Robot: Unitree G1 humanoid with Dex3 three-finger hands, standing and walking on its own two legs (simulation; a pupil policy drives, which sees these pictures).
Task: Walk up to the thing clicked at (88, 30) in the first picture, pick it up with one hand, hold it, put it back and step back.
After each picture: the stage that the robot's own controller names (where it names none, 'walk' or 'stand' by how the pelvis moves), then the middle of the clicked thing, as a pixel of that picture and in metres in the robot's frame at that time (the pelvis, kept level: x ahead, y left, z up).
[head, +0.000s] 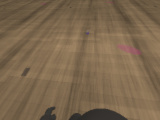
stand; (87, 32) +2.23 +0.19 -0.72
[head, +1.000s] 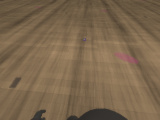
walk; (84, 38) +2.09 +0.17 -0.72
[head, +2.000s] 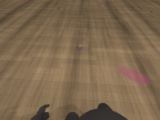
walk; (80, 47) +1.44 +0.21 -0.72
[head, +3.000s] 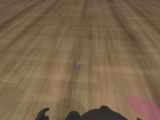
walk; (78, 64) +0.96 +0.23 -0.71
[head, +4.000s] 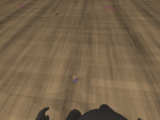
walk; (74, 78) +0.63 +0.25 -0.71
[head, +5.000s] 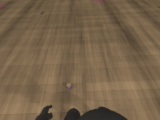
walk; (69, 86) +0.44 +0.30 -0.70
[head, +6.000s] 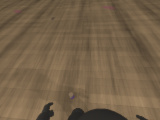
stand; (71, 95) +0.35 +0.29 -0.71
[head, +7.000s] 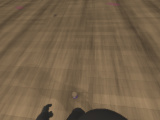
stand; (74, 95) +0.34 +0.23 -0.71
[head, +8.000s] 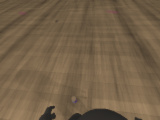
stand; (74, 99) +0.33 +0.24 -0.72
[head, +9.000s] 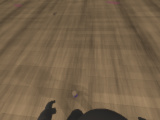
stand; (74, 94) +0.34 +0.24 -0.71
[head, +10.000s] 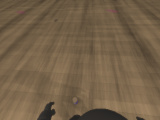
stand; (75, 100) +0.31 +0.21 -0.72
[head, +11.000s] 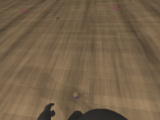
stand; (75, 95) +0.36 +0.23 -0.72
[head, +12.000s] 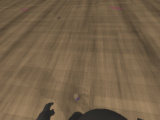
stand; (76, 96) +0.35 +0.22 -0.72
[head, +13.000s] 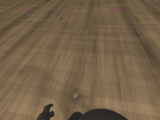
stand; (76, 96) +0.36 +0.22 -0.72
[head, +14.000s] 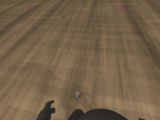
stand; (77, 94) +0.38 +0.20 -0.71
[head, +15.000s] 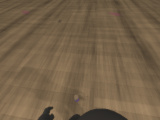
stand; (76, 98) +0.37 +0.19 -0.73
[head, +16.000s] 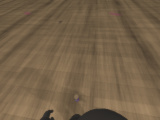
stand; (76, 97) +0.38 +0.20 -0.73
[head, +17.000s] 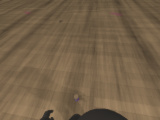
stand; (76, 97) +0.38 +0.20 -0.73
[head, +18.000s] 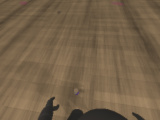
go down; (76, 91) +0.39 +0.20 -0.71
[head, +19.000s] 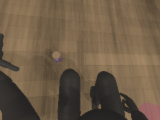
go down; (57, 56) +0.44 +0.27 -0.28
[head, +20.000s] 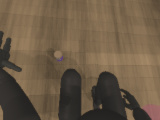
close in; (58, 56) +0.44 +0.27 -0.29
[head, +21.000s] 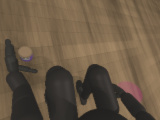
close in; (26, 54) +0.42 +0.31 -0.22
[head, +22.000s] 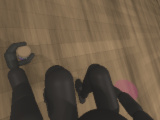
close; (24, 53) +0.41 +0.32 -0.22
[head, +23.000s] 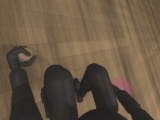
lift; (25, 56) +0.39 +0.30 -0.23
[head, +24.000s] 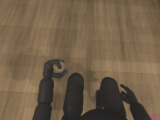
lift; (60, 69) +0.31 +0.24 -0.06
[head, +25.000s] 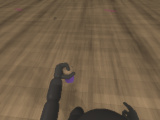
hold; (68, 74) +0.33 +0.18 +0.02
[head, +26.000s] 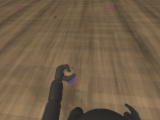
hold; (69, 75) +0.32 +0.17 +0.00
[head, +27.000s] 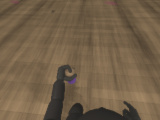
crouch; (70, 76) +0.33 +0.16 -0.03
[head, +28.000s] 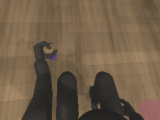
lower; (50, 52) +0.46 +0.26 -0.11
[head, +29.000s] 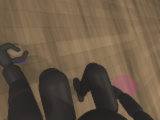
lower; (18, 55) +0.42 +0.32 -0.22
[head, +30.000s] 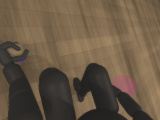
lower; (18, 53) +0.42 +0.32 -0.22
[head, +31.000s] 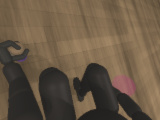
lower; (18, 52) +0.42 +0.32 -0.22
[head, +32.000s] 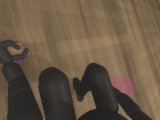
lower; (18, 52) +0.42 +0.32 -0.23
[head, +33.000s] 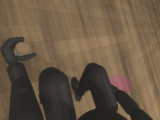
open; (21, 52) +0.42 +0.30 -0.23
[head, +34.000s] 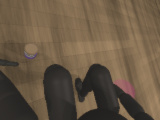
stand; (31, 51) +0.42 +0.29 -0.23
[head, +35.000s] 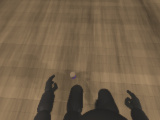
stand; (73, 75) +0.42 +0.21 -0.53
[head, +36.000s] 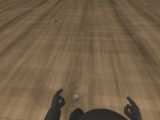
stand; (76, 97) +0.38 +0.18 -0.67
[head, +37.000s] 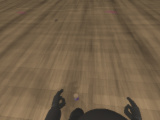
stand; (76, 96) +0.39 +0.19 -0.67
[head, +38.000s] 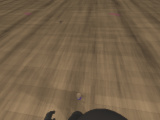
stand; (78, 96) +0.41 +0.17 -0.72
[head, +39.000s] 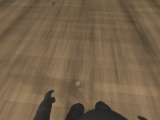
walk; (78, 84) +0.44 +0.14 -0.70
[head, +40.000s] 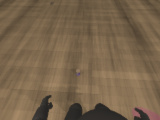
walk; (78, 72) +0.64 +0.18 -0.71
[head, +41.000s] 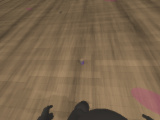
walk; (82, 61) +0.96 +0.27 -0.70
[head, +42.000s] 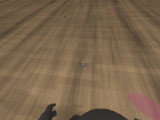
stand; (83, 63) +1.03 +0.18 -0.72
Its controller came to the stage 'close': yes
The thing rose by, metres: 0.70
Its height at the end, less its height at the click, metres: +0.00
